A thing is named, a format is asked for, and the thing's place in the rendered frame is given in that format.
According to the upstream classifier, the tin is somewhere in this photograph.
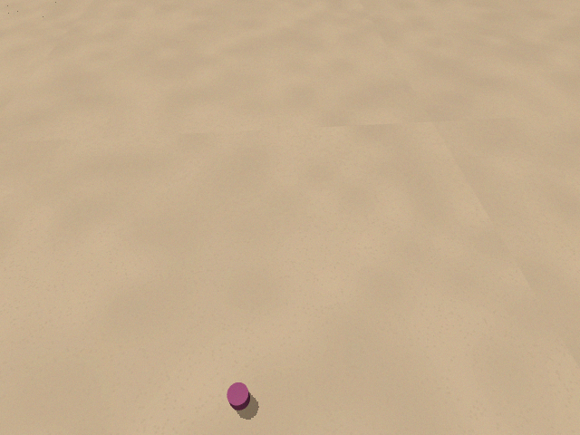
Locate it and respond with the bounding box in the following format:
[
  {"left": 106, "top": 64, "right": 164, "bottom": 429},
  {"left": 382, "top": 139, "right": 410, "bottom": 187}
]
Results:
[{"left": 227, "top": 382, "right": 250, "bottom": 411}]

